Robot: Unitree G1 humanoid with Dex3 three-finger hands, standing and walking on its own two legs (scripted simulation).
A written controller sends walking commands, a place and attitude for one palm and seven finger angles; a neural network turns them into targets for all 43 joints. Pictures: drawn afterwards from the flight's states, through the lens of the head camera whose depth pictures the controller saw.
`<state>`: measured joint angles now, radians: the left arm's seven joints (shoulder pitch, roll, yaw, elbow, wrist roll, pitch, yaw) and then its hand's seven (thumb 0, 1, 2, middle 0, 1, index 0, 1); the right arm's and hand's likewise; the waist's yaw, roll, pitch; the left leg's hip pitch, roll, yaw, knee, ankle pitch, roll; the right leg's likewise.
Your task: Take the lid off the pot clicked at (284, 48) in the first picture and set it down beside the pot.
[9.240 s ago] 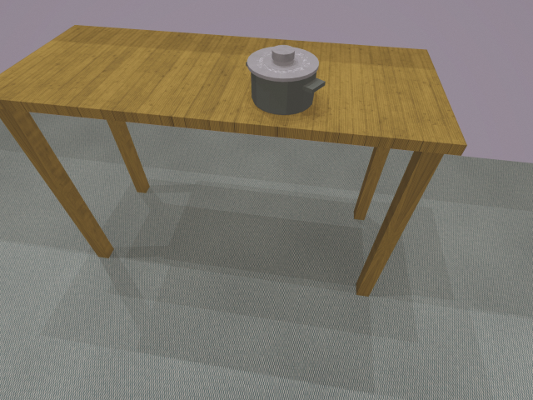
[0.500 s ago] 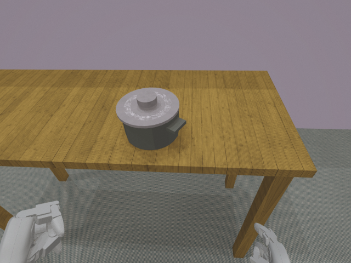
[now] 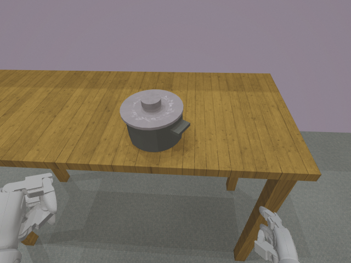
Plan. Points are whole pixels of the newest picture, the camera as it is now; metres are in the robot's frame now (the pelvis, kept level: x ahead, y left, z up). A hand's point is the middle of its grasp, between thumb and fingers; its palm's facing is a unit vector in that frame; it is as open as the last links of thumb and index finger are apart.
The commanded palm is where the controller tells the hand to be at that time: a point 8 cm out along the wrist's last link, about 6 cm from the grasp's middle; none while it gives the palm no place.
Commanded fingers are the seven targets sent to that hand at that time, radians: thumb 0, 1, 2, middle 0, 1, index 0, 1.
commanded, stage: raise the hand higher, near the body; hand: left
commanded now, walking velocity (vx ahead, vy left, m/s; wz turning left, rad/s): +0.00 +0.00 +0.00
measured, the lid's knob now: (151, 101) +0.47 +0.13 +0.15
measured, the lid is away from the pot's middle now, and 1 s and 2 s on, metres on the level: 0.00 0.00 0.00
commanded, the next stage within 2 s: reach forward and open the fingers in 0.20 s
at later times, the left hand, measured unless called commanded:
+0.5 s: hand (39, 179) +0.19 +0.26 +0.18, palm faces +0.31 -0.27 -0.91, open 3.0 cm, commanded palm +0.15 +0.28 +0.22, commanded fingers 0.00 0.57 1.13 -1.22 -1.11 -1.22 -1.11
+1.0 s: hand (40, 161) +0.22 +0.28 +0.19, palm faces -0.05 +0.00 -1.00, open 6.2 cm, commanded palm +0.19 +0.27 +0.25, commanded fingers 0.00 -0.26 1.66 -0.95 -0.22 -0.95 -0.22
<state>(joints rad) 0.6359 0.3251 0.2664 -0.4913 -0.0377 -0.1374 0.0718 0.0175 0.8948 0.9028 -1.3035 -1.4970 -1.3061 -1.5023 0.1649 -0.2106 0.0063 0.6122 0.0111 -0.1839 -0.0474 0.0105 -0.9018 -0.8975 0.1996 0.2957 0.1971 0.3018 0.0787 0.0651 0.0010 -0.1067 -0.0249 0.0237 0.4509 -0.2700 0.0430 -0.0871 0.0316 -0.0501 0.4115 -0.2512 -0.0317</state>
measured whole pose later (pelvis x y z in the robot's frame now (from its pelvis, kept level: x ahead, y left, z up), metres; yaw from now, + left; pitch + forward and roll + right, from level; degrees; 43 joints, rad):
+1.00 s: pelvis -0.04 +0.02 +0.00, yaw +1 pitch -2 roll +0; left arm 0.00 0.73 0.09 -0.33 0.71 0.15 -0.37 0.00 0.04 1.46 -1.07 -0.56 -1.07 -0.56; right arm 0.09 -0.29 0.05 0.56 0.06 0.05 0.01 0.01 -0.90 -0.90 0.20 0.30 0.20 0.30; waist 0.09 0.15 0.00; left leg -0.22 -0.07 0.02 0.45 -0.20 0.07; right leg -0.21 -0.01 -0.06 0.45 -0.20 -0.01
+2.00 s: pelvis -0.03 +0.01 +0.00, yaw +1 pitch -1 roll +1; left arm -0.54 0.65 -0.14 0.02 0.78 0.22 -0.47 0.00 -0.36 1.68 -0.90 -0.08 -0.90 -0.09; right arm 0.11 -0.30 0.05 0.58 0.07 0.07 0.02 0.01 -0.90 -0.90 0.20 0.30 0.20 0.30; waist 0.04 0.13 0.00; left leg -0.23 -0.08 0.03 0.46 -0.21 0.07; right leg -0.25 -0.02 -0.05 0.51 -0.24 -0.01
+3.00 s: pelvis -0.01 +0.01 +0.00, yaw +0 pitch +2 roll +1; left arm -0.99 0.46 -0.30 0.51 0.84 0.36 -0.38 0.00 -0.36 1.68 -0.90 -0.08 -0.90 -0.09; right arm 0.14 -0.29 0.05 0.65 0.08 0.09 0.02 0.01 -0.91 -0.90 0.20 0.30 0.19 0.30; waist -0.02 0.10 -0.04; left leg -0.24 -0.07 0.04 0.42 -0.22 0.06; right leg -0.27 -0.02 -0.04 0.49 -0.26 -0.02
